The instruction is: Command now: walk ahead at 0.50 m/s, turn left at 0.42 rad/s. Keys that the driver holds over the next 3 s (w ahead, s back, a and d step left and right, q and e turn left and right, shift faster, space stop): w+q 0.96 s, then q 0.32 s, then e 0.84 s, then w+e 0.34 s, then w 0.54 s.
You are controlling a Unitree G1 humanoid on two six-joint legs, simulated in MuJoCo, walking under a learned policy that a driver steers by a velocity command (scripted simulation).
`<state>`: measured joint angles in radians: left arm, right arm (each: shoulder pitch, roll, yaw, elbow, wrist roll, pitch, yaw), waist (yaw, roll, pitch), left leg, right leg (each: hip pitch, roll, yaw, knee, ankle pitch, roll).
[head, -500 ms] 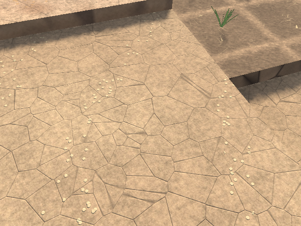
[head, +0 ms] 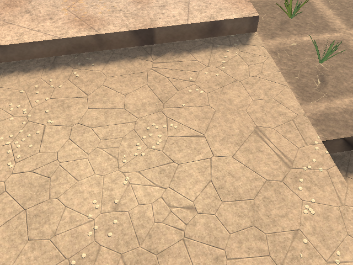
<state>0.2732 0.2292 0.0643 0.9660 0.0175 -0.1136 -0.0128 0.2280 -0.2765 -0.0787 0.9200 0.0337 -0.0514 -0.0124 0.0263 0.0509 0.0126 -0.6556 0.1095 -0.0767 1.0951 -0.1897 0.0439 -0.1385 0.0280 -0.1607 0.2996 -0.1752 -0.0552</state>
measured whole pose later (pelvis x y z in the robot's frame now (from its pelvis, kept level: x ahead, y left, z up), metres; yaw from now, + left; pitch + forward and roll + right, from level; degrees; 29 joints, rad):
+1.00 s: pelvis +0.56 +0.12 +0.00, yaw +35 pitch +1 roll -2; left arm 0.24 0.25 0.07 0.80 0.01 -0.11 -0.01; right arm 0.26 -0.31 -0.09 0.69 0.03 -0.02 -0.01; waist 0.03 0.05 0.02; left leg -0.58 0.05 -0.06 1.16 -0.33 0.02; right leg -0.23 0.02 -0.09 0.39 -0.18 -0.03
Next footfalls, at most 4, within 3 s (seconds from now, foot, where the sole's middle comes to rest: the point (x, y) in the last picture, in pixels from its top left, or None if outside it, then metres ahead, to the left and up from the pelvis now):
0.30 left None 0.33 0.15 -0.78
0.80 right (179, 223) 0.67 0.06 -0.78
1.28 left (99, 218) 0.69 0.39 -0.78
1.70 right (152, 196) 0.79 0.18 -0.78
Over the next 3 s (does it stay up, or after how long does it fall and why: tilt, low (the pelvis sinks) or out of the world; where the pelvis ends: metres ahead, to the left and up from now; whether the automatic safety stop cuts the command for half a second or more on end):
stays up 1.01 0.25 -0.01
